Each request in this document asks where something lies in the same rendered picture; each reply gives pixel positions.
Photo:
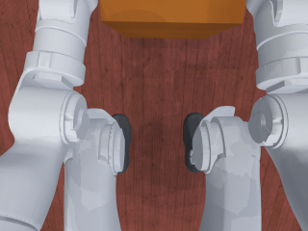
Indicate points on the robot left upper arm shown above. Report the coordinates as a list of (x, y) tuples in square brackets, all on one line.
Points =
[(45, 122)]

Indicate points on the carton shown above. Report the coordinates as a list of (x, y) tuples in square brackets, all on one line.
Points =
[(171, 19)]

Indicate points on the robot left forearm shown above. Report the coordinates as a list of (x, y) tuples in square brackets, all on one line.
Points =
[(61, 36)]

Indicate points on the right robot thigh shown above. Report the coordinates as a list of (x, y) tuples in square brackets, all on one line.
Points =
[(233, 189)]

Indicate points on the robot right forearm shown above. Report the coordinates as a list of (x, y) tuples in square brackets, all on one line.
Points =
[(281, 32)]

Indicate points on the robot right upper arm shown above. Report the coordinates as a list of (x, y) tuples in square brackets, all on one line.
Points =
[(279, 122)]

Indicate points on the robot left shin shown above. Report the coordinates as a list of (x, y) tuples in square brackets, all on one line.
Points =
[(93, 113)]

